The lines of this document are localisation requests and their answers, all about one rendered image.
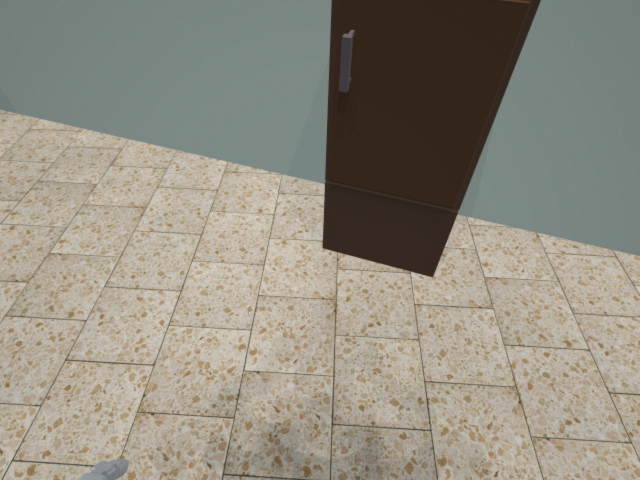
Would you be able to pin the handle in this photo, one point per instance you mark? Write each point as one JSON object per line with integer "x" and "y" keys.
{"x": 345, "y": 62}

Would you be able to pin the robot left hand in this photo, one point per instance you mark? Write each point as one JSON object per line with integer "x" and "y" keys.
{"x": 107, "y": 470}

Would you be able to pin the cupboard door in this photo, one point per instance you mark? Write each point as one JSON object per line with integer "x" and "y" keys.
{"x": 424, "y": 75}

